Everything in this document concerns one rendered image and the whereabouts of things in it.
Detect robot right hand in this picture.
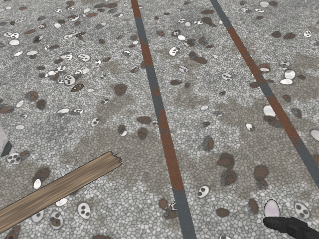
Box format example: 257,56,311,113
263,216,319,239

